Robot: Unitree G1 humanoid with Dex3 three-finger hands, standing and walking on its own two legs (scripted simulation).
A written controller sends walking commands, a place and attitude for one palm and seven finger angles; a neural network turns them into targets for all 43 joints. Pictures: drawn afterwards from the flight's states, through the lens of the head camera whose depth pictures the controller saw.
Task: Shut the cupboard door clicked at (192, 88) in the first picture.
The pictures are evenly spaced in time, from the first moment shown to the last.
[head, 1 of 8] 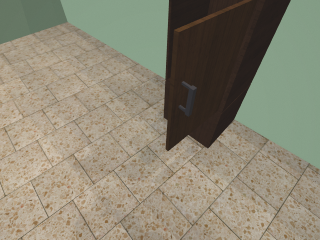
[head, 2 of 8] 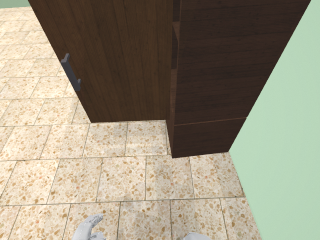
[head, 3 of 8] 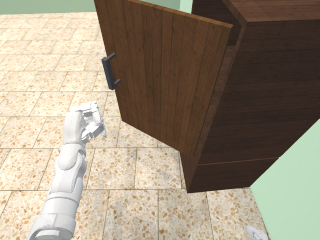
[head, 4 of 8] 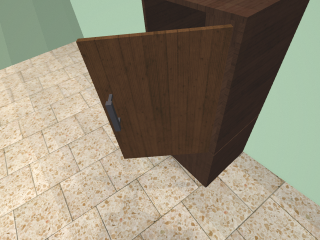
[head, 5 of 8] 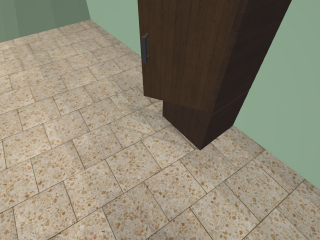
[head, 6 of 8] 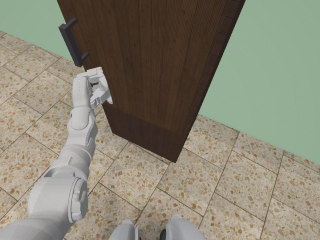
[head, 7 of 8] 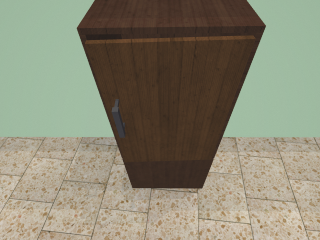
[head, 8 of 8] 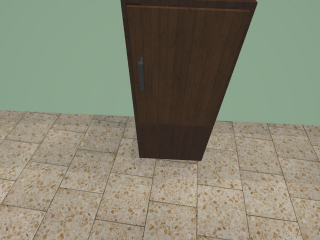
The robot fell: no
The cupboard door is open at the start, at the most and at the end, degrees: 85 85 0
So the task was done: yes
